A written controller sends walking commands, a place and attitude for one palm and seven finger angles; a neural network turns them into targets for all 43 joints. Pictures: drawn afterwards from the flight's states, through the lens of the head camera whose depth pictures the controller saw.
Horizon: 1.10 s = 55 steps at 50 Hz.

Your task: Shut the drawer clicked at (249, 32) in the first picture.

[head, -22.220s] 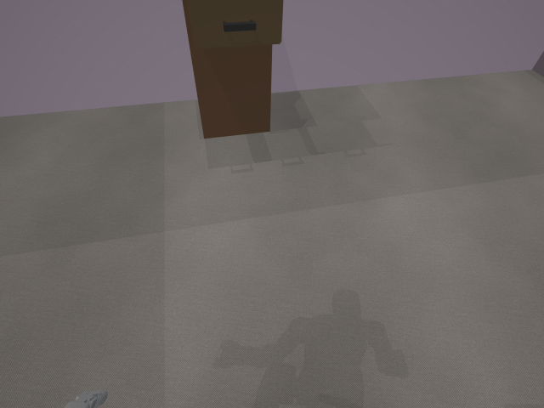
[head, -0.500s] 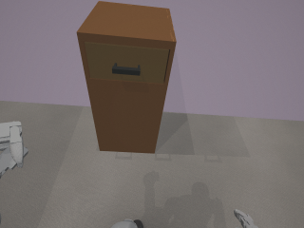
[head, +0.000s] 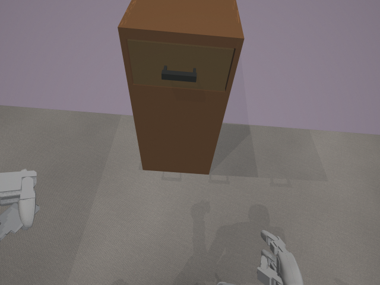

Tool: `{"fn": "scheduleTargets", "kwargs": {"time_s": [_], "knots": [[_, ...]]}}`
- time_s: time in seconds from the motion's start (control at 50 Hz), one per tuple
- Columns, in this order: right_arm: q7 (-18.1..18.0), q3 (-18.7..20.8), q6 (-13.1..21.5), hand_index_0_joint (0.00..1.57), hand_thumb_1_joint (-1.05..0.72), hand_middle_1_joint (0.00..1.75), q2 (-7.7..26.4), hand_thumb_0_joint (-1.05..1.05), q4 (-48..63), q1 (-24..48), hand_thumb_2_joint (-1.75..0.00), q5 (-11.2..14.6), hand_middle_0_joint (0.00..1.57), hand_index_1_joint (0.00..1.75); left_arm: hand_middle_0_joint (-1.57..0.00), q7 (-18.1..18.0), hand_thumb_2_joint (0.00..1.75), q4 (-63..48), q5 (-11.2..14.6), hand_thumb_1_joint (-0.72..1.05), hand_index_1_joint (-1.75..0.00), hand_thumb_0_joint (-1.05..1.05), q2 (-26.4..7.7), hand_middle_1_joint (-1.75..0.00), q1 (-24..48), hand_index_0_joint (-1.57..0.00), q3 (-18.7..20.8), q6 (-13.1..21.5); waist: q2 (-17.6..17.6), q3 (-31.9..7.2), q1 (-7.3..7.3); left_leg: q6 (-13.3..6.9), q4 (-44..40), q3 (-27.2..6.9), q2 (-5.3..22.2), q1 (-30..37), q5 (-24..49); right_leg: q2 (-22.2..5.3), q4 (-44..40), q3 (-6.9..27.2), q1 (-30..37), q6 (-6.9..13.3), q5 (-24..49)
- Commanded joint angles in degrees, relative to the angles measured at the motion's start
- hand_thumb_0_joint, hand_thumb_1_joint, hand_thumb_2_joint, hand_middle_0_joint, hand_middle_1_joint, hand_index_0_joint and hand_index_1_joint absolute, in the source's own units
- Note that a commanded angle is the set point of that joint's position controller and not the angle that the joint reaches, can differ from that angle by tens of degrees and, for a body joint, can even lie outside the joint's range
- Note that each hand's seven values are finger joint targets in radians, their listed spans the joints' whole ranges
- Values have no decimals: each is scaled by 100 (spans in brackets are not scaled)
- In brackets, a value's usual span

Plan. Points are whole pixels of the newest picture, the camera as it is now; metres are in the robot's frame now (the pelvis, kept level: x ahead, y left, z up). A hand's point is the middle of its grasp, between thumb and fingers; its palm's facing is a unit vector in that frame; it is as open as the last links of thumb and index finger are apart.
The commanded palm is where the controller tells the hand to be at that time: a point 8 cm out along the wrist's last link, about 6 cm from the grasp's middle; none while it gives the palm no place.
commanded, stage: let the arm hang, fingers relaxed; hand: left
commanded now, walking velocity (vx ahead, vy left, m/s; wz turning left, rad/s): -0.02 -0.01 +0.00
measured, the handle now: (179, 72) +0.79 +0.08 -0.03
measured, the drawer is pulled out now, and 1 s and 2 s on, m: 0.00 0.00 0.00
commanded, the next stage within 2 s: look to check the result in 1.18 s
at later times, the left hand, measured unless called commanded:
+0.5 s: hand out of the picture +0.00 +0.16 -0.18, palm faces +0.07 -0.97 -0.22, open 3.8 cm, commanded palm none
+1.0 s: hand out of the picture -0.03 +0.10 -0.18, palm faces +0.09 -0.99 -0.13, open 7.3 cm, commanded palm none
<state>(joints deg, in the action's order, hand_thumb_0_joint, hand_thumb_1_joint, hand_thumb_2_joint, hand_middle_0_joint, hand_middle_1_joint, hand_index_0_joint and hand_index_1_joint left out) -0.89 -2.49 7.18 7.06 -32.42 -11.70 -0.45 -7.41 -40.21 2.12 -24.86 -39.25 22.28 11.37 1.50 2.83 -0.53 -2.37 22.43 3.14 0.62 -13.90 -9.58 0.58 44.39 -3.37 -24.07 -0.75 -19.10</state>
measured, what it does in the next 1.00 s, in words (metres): steps on the spot: right foot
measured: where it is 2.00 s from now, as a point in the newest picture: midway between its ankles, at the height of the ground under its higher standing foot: outside the picture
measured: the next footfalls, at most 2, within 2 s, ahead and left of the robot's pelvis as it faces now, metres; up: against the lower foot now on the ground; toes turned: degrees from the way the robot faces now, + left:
right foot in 0.12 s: +0.04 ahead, -0.13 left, +0.00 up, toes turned -3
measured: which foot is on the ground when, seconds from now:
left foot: down 0.00-1.00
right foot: up 0.00-0.10, down 0.12-1.00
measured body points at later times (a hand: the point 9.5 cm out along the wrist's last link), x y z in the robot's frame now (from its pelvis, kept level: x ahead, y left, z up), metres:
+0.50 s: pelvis +0.01 -0.03 -0.01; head +0.03 -0.02 +0.44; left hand +0.00 +0.22 -0.17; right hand +0.02 -0.27 -0.16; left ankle +0.03 +0.09 -0.75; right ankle +0.00 -0.13 -0.75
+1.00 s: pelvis +0.00 -0.03 -0.01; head +0.00 -0.04 +0.44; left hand -0.03 +0.16 -0.17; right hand -0.04 -0.22 -0.18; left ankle +0.03 +0.09 -0.75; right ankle +0.00 -0.13 -0.75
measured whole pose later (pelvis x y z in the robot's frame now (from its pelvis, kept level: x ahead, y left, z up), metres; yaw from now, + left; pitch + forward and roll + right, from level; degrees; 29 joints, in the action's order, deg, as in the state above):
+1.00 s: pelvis +0.00 -0.03 -0.01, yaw +1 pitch -2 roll +0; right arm -2.5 0.3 -0.8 3.8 -65.7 -20.3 -0.9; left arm -1.9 66.4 -0.4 -3.6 -18.4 1.0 0.4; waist -1.0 1.5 -0.6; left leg 0.2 26.3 1.9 1.3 -12.5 -11.5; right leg 0.0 26.3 -5.0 -9.6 1.9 -14.6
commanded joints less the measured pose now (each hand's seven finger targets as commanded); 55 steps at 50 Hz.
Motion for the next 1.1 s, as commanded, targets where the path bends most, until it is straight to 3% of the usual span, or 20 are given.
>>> {"fn": "scheduleTargets", "kwargs": {"time_s": [0.0,0.04,0.06,0.08,0.1,0.12,0.14,0.16,0.18,0.22,0.24,0.28,0.3,0.34,0.36,0.42,0.54,0.66,0.78,1.08], "knots": [[-248,483,144,20,-90,30,1070,0,679,324,-90,-6,20,30,-140,-214,90,-497,73,90,-160,0,-587,-160,-91,-140,667,175,-1164,-490,-38,-323,-1083,-998,1391,-159,-484,-21,-797,-112,805,40,-70],[-293,484,140,20,-90,30,1098,0,663,371,-90,20,20,30,-140,-240,90,-469,70,90,-160,0,-627,-160,98,-140,627,176,-964,-646,-15,-228,-685,-827,1218,-149,-260,50,-1682,-213,1413,38,144],[181,829,437,20,-90,30,1702,0,-480,658,-90,54,20,30,-140,518,90,4161,-354,90,-160,0,668,-160,521,-140,-1726,-554,-516,-701,-84,14,875,-437,816,-64,702,-636,-1772,208,1043,197,1618],[193,726,-128,20,-90,30,1267,0,-395,-126,-90,137,20,30,-136,652,90,4394,-475,90,-156,0,574,-156,511,-136,-1530,-971,312,-1067,-75,134,1453,-383,663,-318,701,-1159,-1518,858,1296,473,2815],[196,616,-330,20,-90,30,1032,0,-326,-187,-90,158,20,30,-132,739,90,4546,-457,90,-151,0,485,-151,971,-132,-1614,-1038,948,-968,-168,146,1692,-382,402,-434,-202,-1419,-1500,827,874,653,2880],[188,544,-449,20,-90,30,982,0,-329,-227,-90,101,20,30,-128,804,90,4815,-422,90,-147,0,476,-147,1305,-128,-1638,-1072,970,-728,-264,118,1708,-372,223,-428,-468,-1404,-1450,561,562,586,2563],[148,551,-527,20,-90,30,1005,0,-341,-242,-90,-1,20,30,-124,786,90,5128,-440,90,-143,0,468,-143,1414,-124,-1651,-1109,1392,-818,-164,91,1784,-256,155,-600,-444,-1305,-1462,649,706,632,2195],[134,579,-584,20,-90,30,1073,0,-351,-77,-90,-86,20,30,-120,740,90,5544,-449,90,-138,0,447,-138,1564,-120,-1667,-1116,1925,-828,-26,99,2087,-140,37,-955,-521,-1327,-1501,702,1116,738,2636],[110,600,-615,20,-90,30,1099,0,-443,83,-90,-140,20,30,-116,715,90,6014,-447,90,-134,0,493,-134,1655,-116,-1674,-1102,1968,-700,59,92,2258,-145,-11,-1093,-1031,-1412,-1502,759,1278,884,3304],[58,600,-705,20,-90,30,1040,0,-731,-8,-90,-156,20,30,-108,661,90,6815,-419,90,-125,0,462,-125,2011,-108,-1746,-1172,1351,-536,-14,88,1781,-222,54,-721,-998,-1367,-1417,686,1211,865,3339],[46,572,-719,20,-90,30,1020,0,-960,-181,-90,-157,20,30,-104,655,90,7175,-383,90,-121,0,463,-121,2171,-104,-1790,-1191,770,-486,-95,57,1335,-347,193,-231,-1,-1197,-1334,568,866,654,2602],[28,481,-691,20,-90,30,1133,0,-1362,-234,-90,-175,20,30,-96,658,90,7849,-328,90,-112,0,655,-112,2268,-96,-1872,-1248,-1261,-123,-13,-178,495,-1173,696,-280,1154,-574,-1102,206,680,232,761],[-14,438,-681,20,-90,30,1174,0,-1495,-167,-90,-170,20,30,-92,653,90,8182,-285,90,-108,0,711,-108,2238,-92,-1911,-1257,-1704,42,62,-320,86,-1443,864,-574,1046,-408,-1161,114,937,156,263],[-85,420,-702,20,-90,30,1006,0,-1695,-84,-90,-156,20,30,-84,634,90,8769,-264,90,-99,0,926,-99,2013,-84,-1894,-1224,-1724,3,215,-252,-148,-1248,756,-750,365,-382,-1613,205,1420,219,343],[-102,416,-710,20,-90,30,962,0,-1789,-142,-90,-127,20,30,-80,642,90,8981,-281,90,-95,0,852,-95,1985,-80,-1914,-1194,-1238,-86,211,-149,18,-1079,645,-613,306,-448,-1889,304,1534,269,638],[-117,402,-723,20,-90,30,773,0,-2202,-573,-90,-76,20,30,-68,648,90,9478,-252,90,-82,0,846,-82,2067,-68,-1997,-1106,-525,-396,35,36,251,-632,429,-6,261,-760,-2318,496,1542,421,1122],[-157,379,-744,20,-90,30,634,0,-2751,-944,-90,-36,20,30,-44,597,90,10143,-237,90,-56,0,1033,-56,1900,-44,-2096,-1083,-125,-127,-11,38,79,-555,487,362,434,-703,-2532,361,1323,398,1059],[-162,357,-764,20,-90,30,438,0,-3101,-1105,-90,-30,20,30,-20,538,90,10508,-238,90,-30,0,1203,-30,1664,-20,-2112,-1082,-44,256,16,47,-36,-501,449,313,180,-684,-2710,382,1092,398,453],[-162,356,-781,20,-90,30,189,0,-3274,-1279,-90,-64,20,30,-20,501,90,10613,-242,90,-30,0,1395,-30,1582,-20,-2078,-1096,-87,563,2,52,-75,-451,401,118,-236,-664,-2770,420,816,414,-111],[-201,387,-731,20,-90,30,44,0,-3250,-1432,-90,-78,20,30,-20,500,90,10575,-255,90,-30,0,1609,-30,1502,-20,-2004,-1094,-261,540,48,13,-202,-578,426,-155,-411,-596,-2563,348,920,403,67]]}}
